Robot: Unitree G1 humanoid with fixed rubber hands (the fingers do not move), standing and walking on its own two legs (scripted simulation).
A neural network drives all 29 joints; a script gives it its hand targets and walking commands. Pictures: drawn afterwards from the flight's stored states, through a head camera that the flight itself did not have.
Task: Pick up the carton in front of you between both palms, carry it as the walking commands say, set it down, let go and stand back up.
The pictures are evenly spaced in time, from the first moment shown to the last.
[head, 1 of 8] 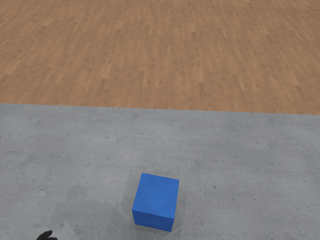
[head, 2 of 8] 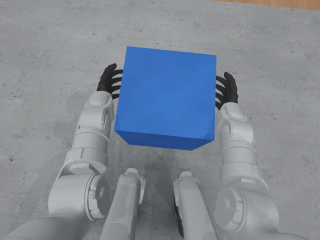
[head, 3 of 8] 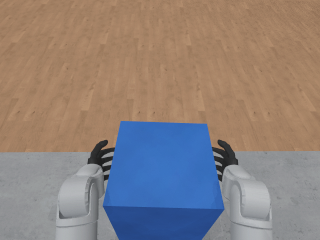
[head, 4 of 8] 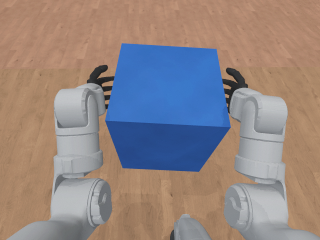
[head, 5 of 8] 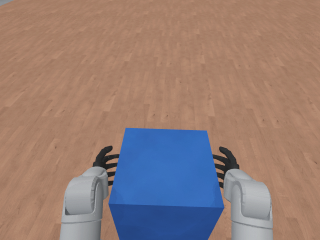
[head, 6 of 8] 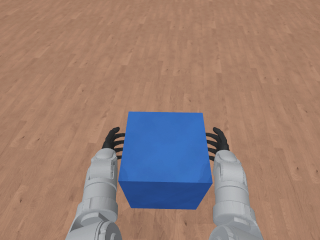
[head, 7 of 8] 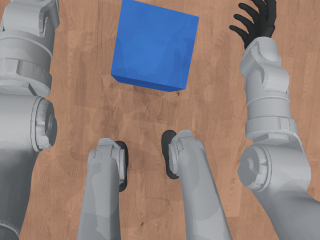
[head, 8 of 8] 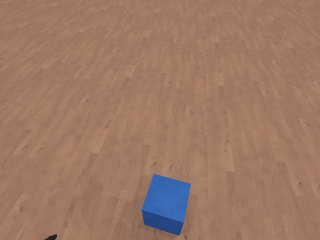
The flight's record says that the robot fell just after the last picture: no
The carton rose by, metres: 0.99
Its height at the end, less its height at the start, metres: +0.26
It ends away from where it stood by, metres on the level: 5.67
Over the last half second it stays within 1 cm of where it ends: yes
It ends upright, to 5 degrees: yes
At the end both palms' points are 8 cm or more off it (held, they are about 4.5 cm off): yes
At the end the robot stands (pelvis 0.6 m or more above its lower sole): yes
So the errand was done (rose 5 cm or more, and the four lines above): yes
